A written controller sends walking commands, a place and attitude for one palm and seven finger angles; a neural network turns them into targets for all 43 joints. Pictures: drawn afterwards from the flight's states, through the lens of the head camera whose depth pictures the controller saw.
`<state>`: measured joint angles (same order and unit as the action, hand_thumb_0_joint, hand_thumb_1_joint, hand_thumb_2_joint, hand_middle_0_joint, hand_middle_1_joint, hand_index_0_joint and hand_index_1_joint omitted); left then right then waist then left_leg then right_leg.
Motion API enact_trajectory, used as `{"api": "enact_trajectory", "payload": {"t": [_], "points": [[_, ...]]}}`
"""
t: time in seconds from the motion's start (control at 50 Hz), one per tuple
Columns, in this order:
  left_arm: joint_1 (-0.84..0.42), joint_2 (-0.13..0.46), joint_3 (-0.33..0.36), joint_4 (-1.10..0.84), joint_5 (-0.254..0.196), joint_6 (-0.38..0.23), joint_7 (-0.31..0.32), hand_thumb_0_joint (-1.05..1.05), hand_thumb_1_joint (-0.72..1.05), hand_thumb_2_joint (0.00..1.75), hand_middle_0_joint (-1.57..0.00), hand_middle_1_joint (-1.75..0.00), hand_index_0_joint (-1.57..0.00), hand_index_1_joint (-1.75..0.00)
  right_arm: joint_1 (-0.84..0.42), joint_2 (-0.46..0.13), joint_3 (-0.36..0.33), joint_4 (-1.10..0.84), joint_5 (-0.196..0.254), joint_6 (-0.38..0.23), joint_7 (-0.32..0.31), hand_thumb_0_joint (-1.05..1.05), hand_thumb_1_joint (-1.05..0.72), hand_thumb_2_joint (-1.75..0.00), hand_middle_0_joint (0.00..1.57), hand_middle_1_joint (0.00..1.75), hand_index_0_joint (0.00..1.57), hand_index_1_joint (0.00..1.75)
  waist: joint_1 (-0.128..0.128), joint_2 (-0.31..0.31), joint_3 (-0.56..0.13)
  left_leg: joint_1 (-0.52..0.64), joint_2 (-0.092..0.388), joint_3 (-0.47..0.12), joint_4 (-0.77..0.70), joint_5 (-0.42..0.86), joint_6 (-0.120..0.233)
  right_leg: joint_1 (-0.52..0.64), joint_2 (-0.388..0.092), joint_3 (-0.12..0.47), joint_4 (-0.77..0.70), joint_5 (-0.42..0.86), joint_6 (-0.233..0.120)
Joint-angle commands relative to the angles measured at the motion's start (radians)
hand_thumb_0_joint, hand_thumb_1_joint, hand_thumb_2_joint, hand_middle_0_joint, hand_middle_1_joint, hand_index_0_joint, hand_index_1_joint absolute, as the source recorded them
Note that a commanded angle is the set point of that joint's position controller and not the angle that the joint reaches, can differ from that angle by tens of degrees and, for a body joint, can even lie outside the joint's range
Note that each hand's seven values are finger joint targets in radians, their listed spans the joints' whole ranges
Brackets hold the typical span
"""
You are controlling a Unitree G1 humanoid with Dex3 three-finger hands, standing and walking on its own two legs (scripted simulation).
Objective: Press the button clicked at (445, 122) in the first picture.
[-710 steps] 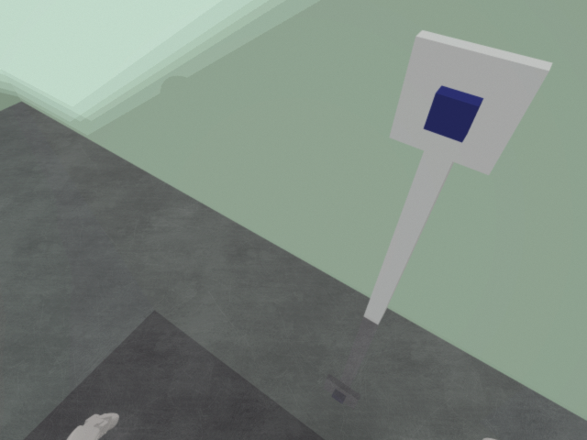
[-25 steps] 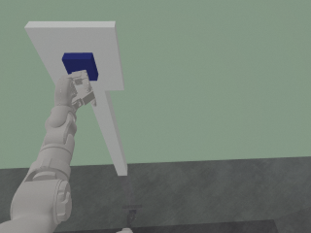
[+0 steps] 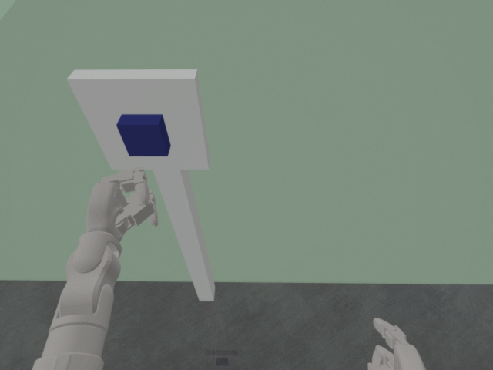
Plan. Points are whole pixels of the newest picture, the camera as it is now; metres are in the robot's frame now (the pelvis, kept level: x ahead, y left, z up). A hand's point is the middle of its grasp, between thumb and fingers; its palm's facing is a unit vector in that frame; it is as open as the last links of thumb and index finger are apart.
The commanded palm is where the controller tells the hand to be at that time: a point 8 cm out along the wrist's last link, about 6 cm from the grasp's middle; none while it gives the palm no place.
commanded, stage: pull the fist back off the button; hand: left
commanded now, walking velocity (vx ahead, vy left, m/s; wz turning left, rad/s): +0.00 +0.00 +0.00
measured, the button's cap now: (145, 134) +0.47 +0.21 +0.14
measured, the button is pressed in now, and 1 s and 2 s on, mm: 0 0 0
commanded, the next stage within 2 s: draw the hand back to the body in 0.10 s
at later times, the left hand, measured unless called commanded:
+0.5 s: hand (132, 223) +0.29 +0.18 +0.13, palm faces +0.06 -1.00 -0.02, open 3.1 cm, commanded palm +0.25 +0.24 +0.14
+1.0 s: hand (76, 260) +0.22 +0.22 +0.15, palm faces +0.30 -0.91 -0.28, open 3.1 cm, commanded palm +0.17 +0.27 +0.17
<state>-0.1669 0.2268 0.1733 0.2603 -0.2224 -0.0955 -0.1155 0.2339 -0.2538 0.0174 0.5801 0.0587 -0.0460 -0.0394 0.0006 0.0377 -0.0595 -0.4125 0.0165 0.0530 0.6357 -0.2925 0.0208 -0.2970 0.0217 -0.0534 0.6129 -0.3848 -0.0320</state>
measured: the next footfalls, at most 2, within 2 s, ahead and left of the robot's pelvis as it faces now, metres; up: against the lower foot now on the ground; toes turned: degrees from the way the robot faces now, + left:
none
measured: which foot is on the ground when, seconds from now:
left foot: down 0.00-1.00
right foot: down 0.00-1.00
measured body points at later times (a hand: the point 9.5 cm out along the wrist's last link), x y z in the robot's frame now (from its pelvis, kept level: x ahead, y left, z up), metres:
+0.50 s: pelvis -0.01 -0.01 +0.01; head -0.02 -0.03 +0.45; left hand +0.28 +0.24 +0.13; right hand +0.15 -0.25 -0.09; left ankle +0.02 +0.11 -0.72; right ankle -0.04 -0.10 -0.72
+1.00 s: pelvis -0.01 +0.01 +0.02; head -0.02 -0.01 +0.47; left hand +0.20 +0.27 +0.16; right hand +0.18 -0.21 -0.07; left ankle +0.02 +0.11 -0.73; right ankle -0.04 -0.10 -0.72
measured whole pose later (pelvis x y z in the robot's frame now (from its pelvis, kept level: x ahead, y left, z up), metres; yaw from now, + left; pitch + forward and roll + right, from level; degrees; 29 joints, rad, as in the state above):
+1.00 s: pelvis -0.01 +0.01 +0.02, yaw +0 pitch -4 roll -1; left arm 0.30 0.29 0.18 -0.25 -0.09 -0.07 0.08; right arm 0.17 -0.23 0.04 0.62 0.01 -0.06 -0.08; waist 0.05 0.06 0.04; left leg -0.16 0.01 0.06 0.40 -0.18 0.03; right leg -0.04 0.02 -0.04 0.36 -0.25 -0.02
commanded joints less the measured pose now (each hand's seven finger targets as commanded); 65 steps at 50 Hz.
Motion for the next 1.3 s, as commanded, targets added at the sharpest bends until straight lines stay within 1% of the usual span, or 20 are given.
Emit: {"api": "enact_trajectory", "payload": {"t": [0.0, 0.04, 0.08, 0.16, 0.18, 0.26, 0.28, 0.3, 0.4, 0.44, 0.48, 0.56, 0.68, 0.7, 0.74, 0.78, 0.82, 0.94, 1.08, 1.28], "points": [[-0.279, 0.15, 0.035, -0.279, -0.023, -0.036, -0.009, 0.0, 0.9, 0.9, -1.3, -1.5, -1.3, -1.5, -0.063, -0.12, -0.036, -0.136, 0.003, -0.043, -0.016, 0.0, -0.9, -0.9, 0.2, 0.3, 0.2, 0.3, -0.023, -0.045, -0.236, 0.265, -0.012, -0.053, -0.041, 0.318, 0.024, -0.028, 0.005, 0.027, -0.076, 0.474, 0.027], [-0.308, 0.16, 0.046, -0.281, -0.025, -0.023, -0.008, 0.0, 0.9, 0.9, -1.3, -1.5, -1.3, -1.5, -0.073, -0.118, -0.034, -0.131, 0.002, -0.04, -0.022, 0.0, -0.9, -0.9, 0.2, 0.3, 0.2, 0.3, -0.024, -0.021, -0.227, 0.266, -0.015, -0.054, -0.044, 0.294, 0.021, -0.034, 0.004, 0.029, -0.084, 0.451, 0.026], [-0.319, 0.184, 0.064, -0.254, -0.027, -0.018, -0.005, 0.0, 0.9, 0.9, -1.3, -1.5, -1.3, -1.5, -0.075, -0.121, -0.031, -0.125, -0.001, -0.036, -0.028, 0.0, -0.9, -0.9, 0.2, 0.3, 0.2, 0.3, -0.03, -0.073, -0.206, 0.242, -0.016, -0.054, -0.042, 0.266, 0.027, -0.032, 0.002, 0.037, -0.096, 0.435, 0.033], [-0.383, 0.183, 0.063, -0.219, -0.031, -0.027, -0.019, 0.0, 0.9, 0.9, -1.3, -1.5, -1.3, -1.5, -0.083, -0.116, -0.024, -0.115, -0.001, -0.034, -0.035, 0.0, -0.9, -0.9, 0.2, 0.3, 0.2, 0.3, -0.029, -0.021, -0.223, 0.247, -0.023, -0.056, -0.049, 0.241, 0.022, -0.028, -0.004, 0.042, -0.1, 0.406, 0.027], [-0.372, 0.194, 0.066, -0.204, -0.029, -0.033, -0.023, 0.0, 0.9, 0.9, -1.3, -1.5, -1.3, -1.5, -0.084, -0.119, -0.025, -0.116, -0.002, -0.035, -0.035, 0.0, -0.9, -0.9, 0.2, 0.3, 0.2, 0.3, -0.031, -0.048, -0.22, 0.236, -0.022, -0.053, -0.041, 0.236, 0.027, -0.024, -0.005, 0.05, -0.103, 0.409, 0.034], [-0.236, 0.193, 0.088, -0.271, -0.045, -0.04, -0.044, 0.0, 0.9, 0.9, -1.3, -1.5, -1.3, -1.5, -0.104, -0.108, -0.024, -0.148, 0.0, -0.047, -0.025, 0.0, -0.9, -0.9, 0.2, 0.3, 0.2, 0.3, 0.019, 0.02, -0.273, 0.262, -0.025, -0.049, -0.061, 0.289, 0.021, 0.04, -0.007, 0.043, -0.093, 0.473, 0.023], [-0.173, 0.212, 0.111, -0.244, -0.052, -0.031, -0.048, 0.0, 0.9, 0.9, -1.3, -1.5, -1.3, -1.5, -0.1, -0.114, -0.025, -0.149, 0.0, -0.046, -0.023, 0.0, -0.9, -0.9, 0.2, 0.3, 0.2, 0.3, 0.023, -0.064, -0.257, 0.234, -0.021, -0.05, -0.063, 0.282, 0.025, 0.057, -0.006, 0.043, -0.096, 0.484, 0.032], [-0.148, 0.213, 0.115, -0.254, -0.055, -0.02, -0.054, 0.0, 0.9, 0.9, -1.3, -1.5, -1.3, -1.5, -0.11, -0.113, -0.024, -0.157, 0.006, -0.043, -0.023, 0.0, -0.9, -0.9, 0.2, 0.3, 0.2, 0.3, 0.027, -0.057, -0.237, 0.222, -0.022, -0.043, -0.072, 0.274, 0.026, 0.057, -0.011, 0.049, -0.101, 0.5, 0.038], [-0.118, 0.225, 0.134, -0.361, -0.067, 0.024, -0.052, 0.0, 0.9, 0.9, -1.3, -1.5, -1.3, -1.5, -0.135, -0.111, -0.022, -0.173, 0.011, -0.049, -0.029, 0.0, -0.9, -0.9, 0.2, 0.3, 0.2, 0.3, 0.026, -0.065, -0.182, 0.223, -0.022, -0.039, -0.1, 0.219, 0.029, 0.045, -0.009, 0.053, -0.135, 0.418, 0.043], [-0.101, 0.216, 0.127, -0.436, -0.071, 0.026, -0.052, 0.0, 0.9, 0.9, -1.3, -1.5, -1.3, -1.5, -0.142, -0.108, -0.022, -0.177, 0.01, -0.061, -0.031, 0.0, -0.9, -0.9, 0.2, 0.3, 0.2, 0.3, 0.027, -0.003, -0.192, 0.257, -0.022, -0.038, -0.105, 0.22, 0.027, 0.038, -0.005, 0.051, -0.143, 0.396, 0.036], [-0.067, 0.233, 0.148, -0.443, -0.079, 0.03, -0.05, 0.0, 0.9, 0.9, -1.3, -1.5, -1.3, -1.5, -0.143, -0.112, -0.021, -0.172, 0.008, -0.069, -0.036, 0.0, -0.9, -0.9, 0.2, 0.3, 0.2, 0.3, 0.019, -0.066, -0.162, 0.245, -0.019, -0.042, -0.105, 0.199, 0.031, 0.033, -0.005, 0.056, -0.16, 0.369, 0.045], [-0.03, 0.217, 0.135, -0.507, -0.085, 0.043, -0.067, 0.0, 0.9, 0.9, -1.3, -1.5, -1.3, -1.5, -0.151, -0.108, -0.019, -0.169, 0.011, -0.089, -0.044, 0.0, -0.9, -0.9, 0.2, 0.3, 0.2, 0.3, 0.022, -0.001, -0.154, 0.272, -0.021, -0.044, -0.122, 0.176, 0.027, 0.02, -0.003, 0.051, -0.175, 0.317, 0.038], [0.032, 0.233, 0.151, -0.54, -0.102, 0.095, -0.087, 0.0, 0.9, 0.9, -1.3, -1.5, -1.3, -1.5, -0.158, -0.112, -0.012, -0.169, 0.013, -0.107, -0.054, 0.0, -0.9, -0.9, 0.2, 0.3, 0.2, 0.3, 0.024, -0.033, -0.108, 0.27, -0.019, -0.057, -0.134, 0.139, 0.027, 0.007, -0.002, 0.049, -0.205, 0.249, 0.042], [0.03, 0.326, 0.148, -0.637, 0.033, 0.032, 0.041, 0.0, 0.9, 0.9, -1.3, -1.5, -1.3, -1.5, -0.203, -0.098, -0.016, -0.162, -0.018, -0.109, -0.059, 0.0, -0.9, -0.9, 0.2, 0.3, 0.2, 0.3, 0.043, -0.019, 0.0, 0.268, -0.018, -0.047, -0.164, 0.11, 0.026, -0.026, -0.03, 0.097, -0.302, 0.211, 0.032], [0.164, 0.217, 0.08, -0.592, 0.068, 0.007, 0.127, 0.0, 0.9, 0.9, -1.3, -1.5, -1.3, -1.5, -0.189, -0.088, -0.008, -0.139, -0.027, -0.097, -0.057, 0.0, -0.9, -0.9, 0.2, 0.3, 0.2, 0.3, 0.032, -0.026, 0.031, 0.303, -0.01, -0.049, -0.194, 0.084, 0.022, -0.003, -0.034, 0.081, -0.326, 0.14, 0.025], [0.198, 0.232, 0.084, -0.635, 0.091, -0.017, 0.166, 0.0, 0.9, 0.9, -1.3, -1.5, -1.3, -1.5, -0.19, -0.094, -0.013, -0.133, -0.037, -0.089, -0.055, 0.0, -0.9, -0.9, 0.2, 0.3, 0.2, 0.3, 0.035, -0.049, -0.008, 0.34, -0.006, -0.045, -0.221, 0.105, 0.026, 0.044, -0.026, 0.077, -0.34, 0.159, 0.025], [0.198, 0.23, 0.08, -0.68, 0.111, -0.034, 0.189, 0.0, 0.9, 0.9, -1.3, -1.5, -1.3, -1.5, -0.194, -0.089, -0.011, -0.133, -0.04, -0.078, -0.053, 0.0, -0.9, -0.9, 0.2, 0.3, 0.2, 0.3, 0.032, 0.005, -0.025, 0.38, -0.004, -0.042, -0.248, 0.119, 0.024, 0.073, -0.026, 0.073, -0.344, 0.172, 0.02], [0.315, 0.222, 0.091, -0.758, 0.135, -0.05, 0.222, 0.0, 0.9, 0.9, -1.3, -1.5, -1.3, -1.5, -0.199, -0.084, -0.015, -0.127, -0.052, -0.06, -0.046, 0.0, -0.9, -0.9, 0.2, 0.3, 0.2, 0.3, 0.04, 0.028, -0.042, 0.433, 0.005, -0.046, -0.281, 0.208, 0.019, 0.144, -0.017, 0.058, -0.339, 0.266, 0.011], [0.48, 0.24, 0.139, -0.838, 0.146, -0.051, 0.229, 0.0, 0.9, 0.9, -1.3, -1.5, -1.3, -1.5, -0.198, -0.09, -0.025, -0.129, -0.061, -0.052, -0.031, 0.0, -0.9, -0.9, 0.2, 0.3, 0.2, 0.3, 0.058, -0.025, -0.03, 0.429, 0.012, -0.054, -0.279, 0.281, 0.014, 0.167, -0.006, 0.051, -0.335, 0.323, 0.009], [0.61, 0.258, 0.199, -0.939, 0.145, -0.053, 0.231, 0.0, 0.9, 0.9, -1.3, -1.5, -1.3, -1.5, -0.188, -0.082, -0.03, -0.142, -0.06, -0.047, -0.022, 0.0, -0.9, -0.9, 0.2, 0.3, 0.2, 0.3, 0.065, 0.015, 0.001, 0.402, 0.021, -0.058, -0.264, 0.305, 0.006, 0.157, -0.006, 0.048, -0.323, 0.328, 0.009]]}}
